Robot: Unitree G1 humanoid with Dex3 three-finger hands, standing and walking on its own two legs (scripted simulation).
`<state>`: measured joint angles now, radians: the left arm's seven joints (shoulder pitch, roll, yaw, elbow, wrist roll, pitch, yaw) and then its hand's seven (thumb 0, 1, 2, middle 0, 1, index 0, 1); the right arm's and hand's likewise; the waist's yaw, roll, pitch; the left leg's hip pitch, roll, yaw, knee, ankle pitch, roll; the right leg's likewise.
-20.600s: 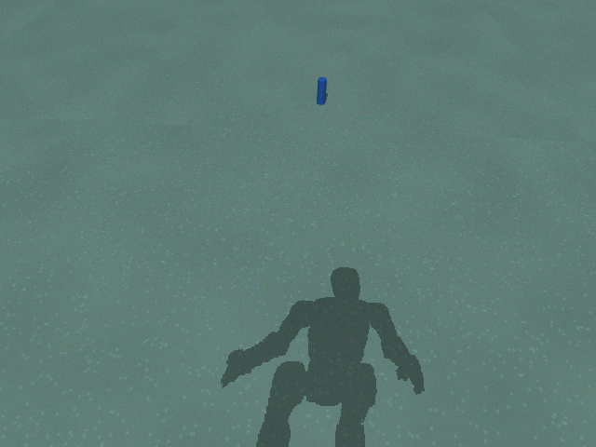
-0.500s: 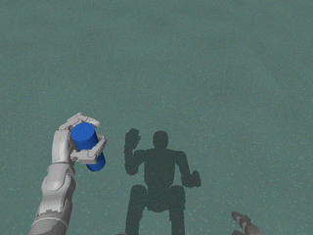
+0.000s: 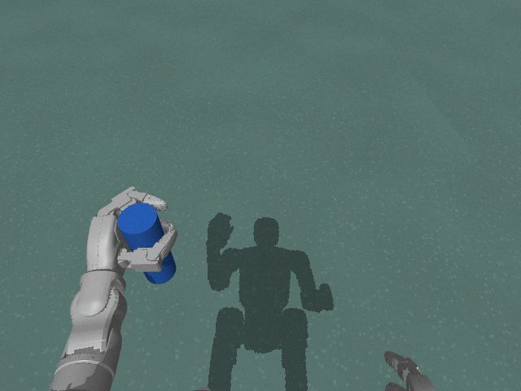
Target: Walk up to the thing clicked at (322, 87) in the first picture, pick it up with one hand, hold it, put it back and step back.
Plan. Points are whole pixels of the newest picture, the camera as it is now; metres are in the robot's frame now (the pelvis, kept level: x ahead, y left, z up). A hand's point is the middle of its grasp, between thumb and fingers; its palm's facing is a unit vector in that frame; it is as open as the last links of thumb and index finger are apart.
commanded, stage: hold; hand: left
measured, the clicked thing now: (150, 247) +0.33 +0.17 +0.02
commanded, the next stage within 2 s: crouch in 1.08 s
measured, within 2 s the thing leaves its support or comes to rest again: neither
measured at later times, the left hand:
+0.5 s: hand (150, 235) +0.33 +0.17 +0.06, palm faces +0.08 -1.00 -0.01, open 7.4 cm
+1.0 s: hand (149, 235) +0.33 +0.17 +0.06, palm faces +0.09 -1.00 -0.02, open 7.4 cm
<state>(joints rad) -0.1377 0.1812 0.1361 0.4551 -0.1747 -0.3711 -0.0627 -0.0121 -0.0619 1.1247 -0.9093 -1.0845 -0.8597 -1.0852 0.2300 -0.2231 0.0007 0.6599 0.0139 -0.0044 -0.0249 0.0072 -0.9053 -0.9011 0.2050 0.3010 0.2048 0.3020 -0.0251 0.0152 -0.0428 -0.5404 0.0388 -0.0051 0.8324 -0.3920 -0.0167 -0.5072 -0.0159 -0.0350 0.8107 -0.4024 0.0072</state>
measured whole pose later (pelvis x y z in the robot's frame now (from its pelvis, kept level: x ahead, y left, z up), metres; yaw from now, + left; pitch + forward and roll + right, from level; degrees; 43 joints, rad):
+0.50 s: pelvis +0.00 +0.00 +0.00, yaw +0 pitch +6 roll -1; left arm -0.13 0.18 0.14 0.45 -0.17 -0.37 -0.07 -0.01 -0.06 1.12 -0.91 -1.09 -0.86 -1.09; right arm 0.24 -0.22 0.00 0.66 0.01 0.00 -0.02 0.01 -0.90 -0.90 0.20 0.30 0.20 0.30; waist -0.02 0.02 -0.05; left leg -0.54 0.04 0.00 0.84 -0.40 -0.01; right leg -0.51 -0.01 -0.03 0.81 -0.41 0.01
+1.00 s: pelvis +0.00 +0.00 +0.00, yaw +0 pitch +6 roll -1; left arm -0.14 0.19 0.14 0.45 -0.17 -0.37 -0.06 -0.01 -0.06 1.13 -0.91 -1.09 -0.86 -1.09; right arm 0.23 -0.22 0.00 0.66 0.01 0.00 -0.02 0.01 -0.90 -0.90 0.21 0.30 0.20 0.30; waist -0.03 0.02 -0.04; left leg -0.54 0.04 0.00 0.84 -0.40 -0.02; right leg -0.51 -0.01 -0.03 0.81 -0.40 0.01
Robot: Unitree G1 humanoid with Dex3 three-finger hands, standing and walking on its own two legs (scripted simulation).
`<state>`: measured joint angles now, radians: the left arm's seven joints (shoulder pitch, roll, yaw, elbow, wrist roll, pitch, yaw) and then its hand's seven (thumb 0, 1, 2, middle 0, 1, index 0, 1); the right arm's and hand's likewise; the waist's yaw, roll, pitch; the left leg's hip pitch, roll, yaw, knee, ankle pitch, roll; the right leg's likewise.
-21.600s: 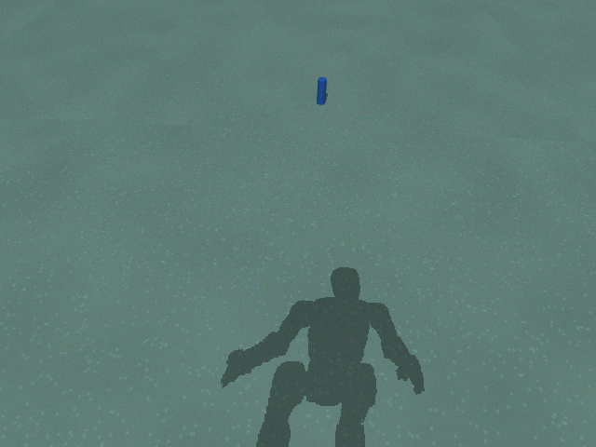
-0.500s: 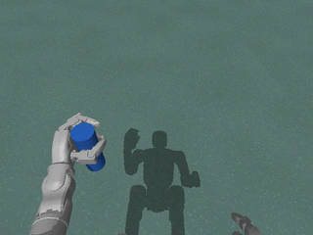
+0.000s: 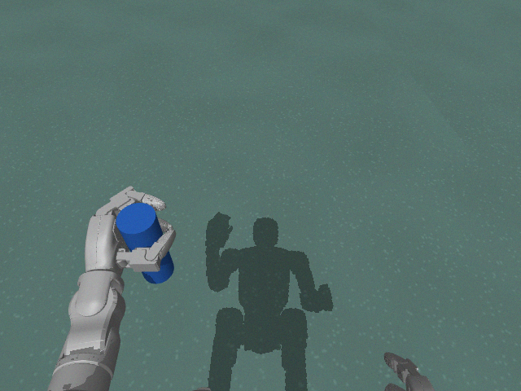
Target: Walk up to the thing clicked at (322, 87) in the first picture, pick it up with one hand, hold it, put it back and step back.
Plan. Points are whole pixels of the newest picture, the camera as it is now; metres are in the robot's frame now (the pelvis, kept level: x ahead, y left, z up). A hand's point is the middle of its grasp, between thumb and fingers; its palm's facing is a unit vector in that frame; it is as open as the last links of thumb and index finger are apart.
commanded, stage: hold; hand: left
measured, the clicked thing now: (148, 246) +0.33 +0.18 +0.02
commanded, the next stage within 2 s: crouch in 0.08 s
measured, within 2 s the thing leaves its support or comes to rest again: neither
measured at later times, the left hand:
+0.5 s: hand (155, 252) +0.33 +0.17 +0.01, palm faces +0.12 -0.99 +0.00, open 7.4 cm
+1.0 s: hand (170, 294) +0.36 +0.20 -0.24, palm faces +0.20 -0.98 -0.04, open 7.4 cm
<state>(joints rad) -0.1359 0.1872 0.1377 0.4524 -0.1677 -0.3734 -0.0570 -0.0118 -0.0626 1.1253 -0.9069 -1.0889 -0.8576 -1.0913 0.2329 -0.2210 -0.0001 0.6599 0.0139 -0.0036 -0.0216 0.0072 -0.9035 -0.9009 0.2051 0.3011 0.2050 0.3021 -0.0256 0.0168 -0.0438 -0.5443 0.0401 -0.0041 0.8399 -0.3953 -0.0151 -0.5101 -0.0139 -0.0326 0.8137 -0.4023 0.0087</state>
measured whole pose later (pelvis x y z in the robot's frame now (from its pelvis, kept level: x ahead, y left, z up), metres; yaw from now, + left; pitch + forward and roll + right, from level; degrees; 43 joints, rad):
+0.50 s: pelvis -0.01 +0.00 -0.02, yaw +0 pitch +10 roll -1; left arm -0.19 0.17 0.17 0.58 -0.15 -0.46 -0.04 -0.01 -0.06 1.13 -0.91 -1.09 -0.86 -1.09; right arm 0.20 -0.22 -0.02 0.65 -0.01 -0.02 0.01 0.01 -0.90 -0.90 0.21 0.30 0.21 0.30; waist -0.04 0.00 -0.05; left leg -0.70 0.04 -0.01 0.95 -0.42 -0.01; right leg -0.67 -0.02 -0.04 0.92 -0.43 0.01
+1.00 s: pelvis -0.06 +0.00 -0.22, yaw -2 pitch +32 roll -3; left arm -0.48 0.26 0.35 0.93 -0.13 -0.77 -0.06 -0.01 -0.06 1.12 -0.91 -1.09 -0.86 -1.09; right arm 0.11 -0.24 0.00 0.69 -0.07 -0.01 0.08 0.00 -0.90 -0.90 0.20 0.30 0.20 0.30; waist -0.07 0.01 -0.20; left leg -1.72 0.04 -0.05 1.81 -0.65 -0.02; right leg -1.68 -0.01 -0.03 1.79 -0.67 0.00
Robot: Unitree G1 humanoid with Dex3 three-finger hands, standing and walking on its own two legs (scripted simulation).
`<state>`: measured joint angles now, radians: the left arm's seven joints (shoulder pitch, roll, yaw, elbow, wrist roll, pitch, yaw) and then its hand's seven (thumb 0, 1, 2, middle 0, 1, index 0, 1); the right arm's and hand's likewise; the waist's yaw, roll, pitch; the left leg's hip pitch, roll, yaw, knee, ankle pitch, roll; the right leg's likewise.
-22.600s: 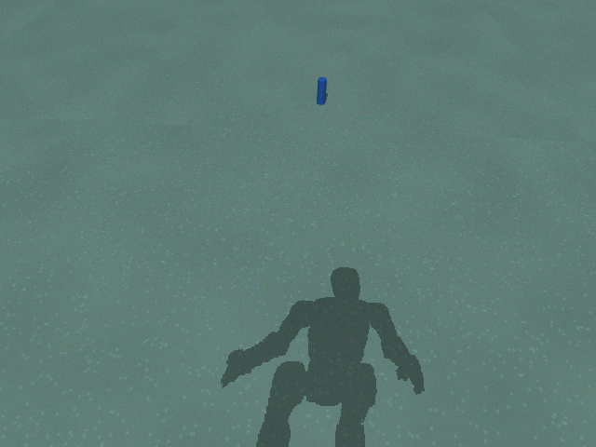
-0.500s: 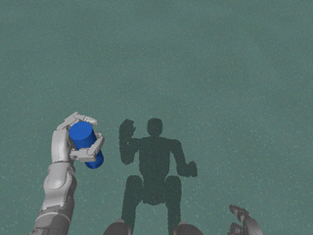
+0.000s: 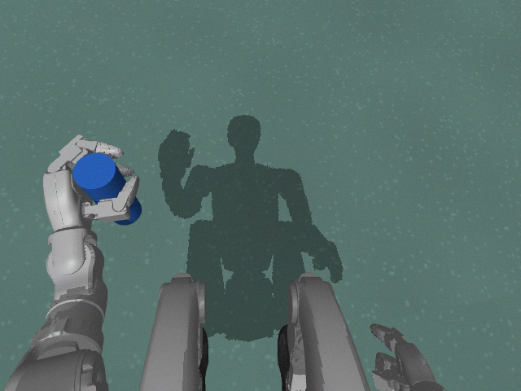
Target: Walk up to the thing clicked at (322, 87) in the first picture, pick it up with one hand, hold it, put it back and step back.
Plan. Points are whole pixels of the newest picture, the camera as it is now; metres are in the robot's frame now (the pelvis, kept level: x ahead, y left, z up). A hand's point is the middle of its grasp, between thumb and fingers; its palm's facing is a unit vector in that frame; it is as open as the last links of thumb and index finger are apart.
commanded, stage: crouch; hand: left
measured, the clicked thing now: (112, 193) +0.41 +0.22 -0.05
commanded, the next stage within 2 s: lower in 1.02 s
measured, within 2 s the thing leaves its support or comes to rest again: neither
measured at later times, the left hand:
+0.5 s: hand (137, 209) +0.42 +0.22 -0.19, palm faces +0.22 -0.98 -0.02, open 7.3 cm
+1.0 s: hand (144, 216) +0.44 +0.23 -0.27, palm faces +0.21 -0.98 -0.01, open 7.4 cm
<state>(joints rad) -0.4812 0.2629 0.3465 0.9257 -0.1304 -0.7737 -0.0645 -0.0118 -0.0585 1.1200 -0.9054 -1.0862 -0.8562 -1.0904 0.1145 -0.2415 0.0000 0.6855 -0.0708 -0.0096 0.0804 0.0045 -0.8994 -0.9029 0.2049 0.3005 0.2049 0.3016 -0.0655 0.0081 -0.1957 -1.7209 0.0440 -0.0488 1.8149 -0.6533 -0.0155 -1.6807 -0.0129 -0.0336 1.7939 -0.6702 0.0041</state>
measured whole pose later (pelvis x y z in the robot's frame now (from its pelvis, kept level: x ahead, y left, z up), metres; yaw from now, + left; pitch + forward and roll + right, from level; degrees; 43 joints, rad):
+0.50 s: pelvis -0.04 +0.00 -0.16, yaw -3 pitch +29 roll -5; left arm -0.69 0.44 0.51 1.16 -0.09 -0.81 -0.14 -0.01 -0.06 1.12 -0.91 -1.08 -0.86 -1.08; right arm 0.09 -0.27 0.06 0.75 -0.12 0.01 0.09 0.00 -0.91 -0.90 0.20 0.30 0.20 0.30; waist -0.14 -0.03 -0.08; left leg -2.17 0.04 -0.11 2.30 -0.65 -0.02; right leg -2.12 0.00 -0.06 2.26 -0.66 0.01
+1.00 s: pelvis -0.03 +0.00 -0.20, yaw -6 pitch +26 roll -8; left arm -0.66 0.50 0.53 1.11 -0.09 -0.82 -0.12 -0.01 -0.06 1.12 -0.91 -1.08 -0.86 -1.08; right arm 0.02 -0.31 0.15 0.71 -0.18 0.03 0.12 0.00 -0.90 -0.90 0.21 0.30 0.21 0.30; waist -0.17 -0.07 0.02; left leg -2.27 0.03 -0.18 2.49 -0.68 -0.03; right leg -2.19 0.01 -0.11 2.39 -0.67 0.02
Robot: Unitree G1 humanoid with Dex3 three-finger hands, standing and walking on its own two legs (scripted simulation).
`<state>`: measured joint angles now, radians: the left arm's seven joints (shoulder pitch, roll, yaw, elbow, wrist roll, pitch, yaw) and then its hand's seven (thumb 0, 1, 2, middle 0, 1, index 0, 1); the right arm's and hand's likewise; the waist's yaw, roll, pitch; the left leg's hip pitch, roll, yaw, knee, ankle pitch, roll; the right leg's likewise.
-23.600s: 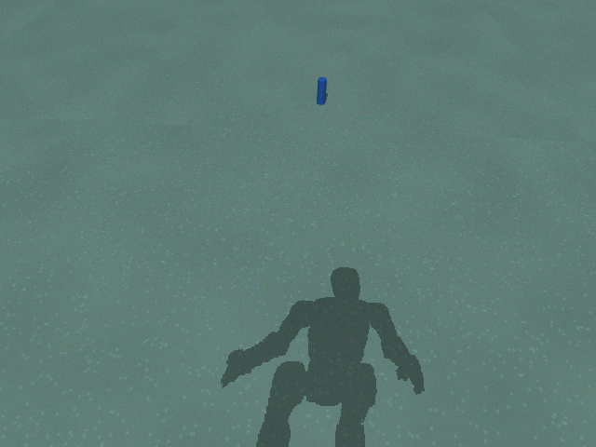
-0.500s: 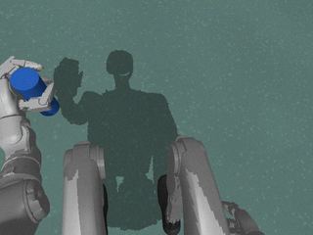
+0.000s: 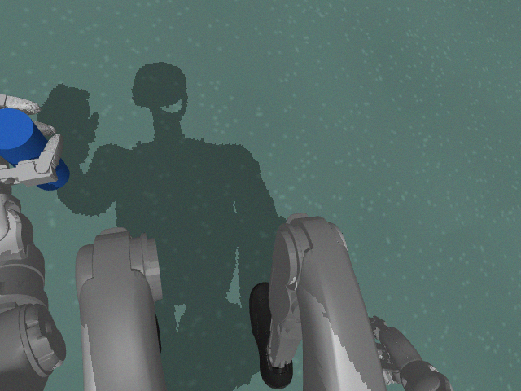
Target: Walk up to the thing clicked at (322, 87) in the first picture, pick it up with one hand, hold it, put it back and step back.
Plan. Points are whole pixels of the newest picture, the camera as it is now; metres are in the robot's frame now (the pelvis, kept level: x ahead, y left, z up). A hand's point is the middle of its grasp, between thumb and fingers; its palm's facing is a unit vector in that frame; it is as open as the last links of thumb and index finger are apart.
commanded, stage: crouch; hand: left
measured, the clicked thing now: (32, 155) +0.44 +0.28 -0.10
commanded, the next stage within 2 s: lower in 0.02 s
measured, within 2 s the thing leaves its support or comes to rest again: rests again in 1.52 s
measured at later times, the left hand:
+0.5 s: hand (49, 161) +0.44 +0.27 -0.13, palm faces +0.35 -0.94 +0.00, open 7.3 cm
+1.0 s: hand (56, 166) +0.45 +0.28 -0.17, palm faces +0.36 -0.93 -0.01, open 7.4 cm
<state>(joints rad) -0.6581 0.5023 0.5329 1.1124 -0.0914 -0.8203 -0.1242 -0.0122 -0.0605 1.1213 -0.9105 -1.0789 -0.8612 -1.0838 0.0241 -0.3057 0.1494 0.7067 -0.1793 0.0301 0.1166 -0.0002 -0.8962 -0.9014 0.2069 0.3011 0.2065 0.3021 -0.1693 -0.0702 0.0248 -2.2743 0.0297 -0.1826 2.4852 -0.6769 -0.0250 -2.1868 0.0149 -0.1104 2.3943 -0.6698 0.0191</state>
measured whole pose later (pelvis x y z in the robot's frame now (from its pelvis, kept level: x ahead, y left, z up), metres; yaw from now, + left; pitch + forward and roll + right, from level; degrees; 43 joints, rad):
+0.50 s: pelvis +0.00 +0.01 -0.02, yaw -3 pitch +20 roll -11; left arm -0.65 0.62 0.56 1.23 -0.09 -0.93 -0.06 -0.01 -0.06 1.12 -0.91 -1.07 -0.86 -1.08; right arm -0.05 -0.33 0.29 0.66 -0.25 0.04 0.14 0.00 -0.91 -0.91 0.21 0.30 0.21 0.30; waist -0.22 -0.15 0.16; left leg -2.28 0.03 -0.26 2.59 -0.69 -0.03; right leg -2.17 0.04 -0.16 2.45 -0.65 0.04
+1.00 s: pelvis -0.01 +0.01 -0.03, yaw -6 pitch +15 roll -14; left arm -0.65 0.76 0.58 1.38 -0.09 -1.04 -0.01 -0.01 -0.06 1.12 -0.91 -1.07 -0.86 -1.08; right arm -0.13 -0.37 0.42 0.61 -0.32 0.03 0.15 0.00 -0.91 -0.91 0.21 0.30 0.21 0.30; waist -0.26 -0.22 0.25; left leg -2.24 0.02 -0.33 2.64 -0.69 -0.02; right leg -2.11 0.06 -0.21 2.45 -0.63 0.06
